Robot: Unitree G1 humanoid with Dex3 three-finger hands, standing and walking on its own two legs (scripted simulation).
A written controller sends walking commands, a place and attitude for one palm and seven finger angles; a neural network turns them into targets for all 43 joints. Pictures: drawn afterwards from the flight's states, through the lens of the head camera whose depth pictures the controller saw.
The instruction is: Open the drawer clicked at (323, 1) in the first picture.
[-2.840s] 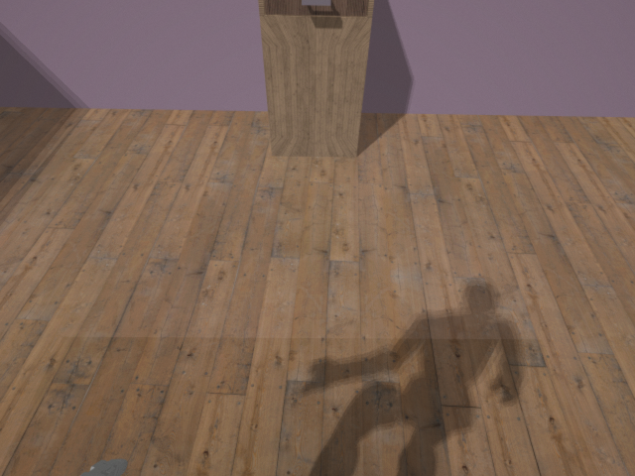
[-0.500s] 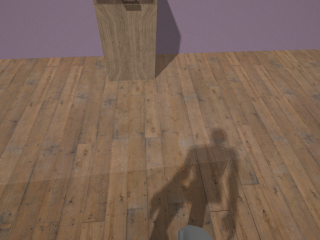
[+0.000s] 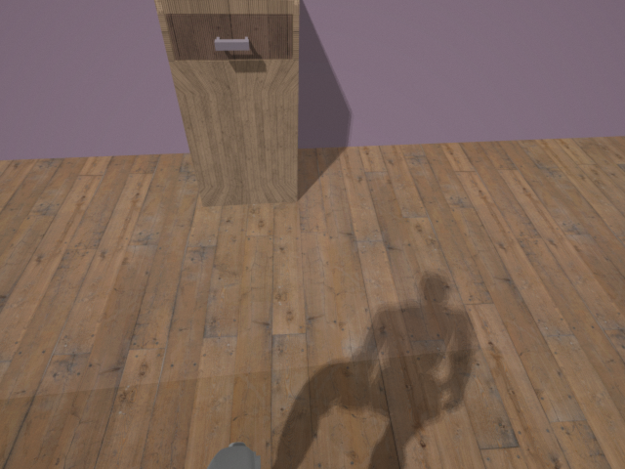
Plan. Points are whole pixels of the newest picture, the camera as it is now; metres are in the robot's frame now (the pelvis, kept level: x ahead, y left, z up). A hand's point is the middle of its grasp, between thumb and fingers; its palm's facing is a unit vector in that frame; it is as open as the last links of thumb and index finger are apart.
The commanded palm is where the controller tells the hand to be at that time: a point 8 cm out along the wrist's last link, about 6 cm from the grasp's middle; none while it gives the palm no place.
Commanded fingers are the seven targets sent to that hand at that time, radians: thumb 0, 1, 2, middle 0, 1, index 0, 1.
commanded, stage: walk to a spot facing it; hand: left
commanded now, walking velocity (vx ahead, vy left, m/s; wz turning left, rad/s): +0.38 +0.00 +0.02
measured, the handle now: (232, 42) +1.35 +0.36 -0.01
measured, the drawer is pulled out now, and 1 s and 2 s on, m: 0.00 0.00 0.00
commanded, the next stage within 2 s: turn to face it in 1.06 s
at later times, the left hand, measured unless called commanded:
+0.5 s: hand (179, 410) +0.24 +0.23 -0.17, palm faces +0.02 -0.99 -0.16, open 7.4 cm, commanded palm none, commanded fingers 0.00 0.90 0.90 -0.20 -0.30 -0.20 -0.30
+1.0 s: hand (239, 310) +0.43 +0.17 -0.17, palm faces +0.01 -0.98 -0.19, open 7.2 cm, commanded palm none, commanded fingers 0.00 0.90 0.90 -0.20 -0.30 -0.20 -0.30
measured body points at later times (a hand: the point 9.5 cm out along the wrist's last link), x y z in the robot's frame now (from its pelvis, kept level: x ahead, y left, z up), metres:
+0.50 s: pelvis +0.20 +0.05 +0.01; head +0.20 +0.06 +0.46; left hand +0.24 +0.28 -0.15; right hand +0.16 -0.19 -0.14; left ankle +0.16 +0.14 -0.74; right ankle +0.28 -0.11 -0.67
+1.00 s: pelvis +0.41 -0.01 +0.00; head +0.41 -0.01 +0.45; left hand +0.43 +0.22 -0.16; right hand +0.44 -0.26 -0.15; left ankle +0.51 +0.12 -0.70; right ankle +0.38 -0.12 -0.74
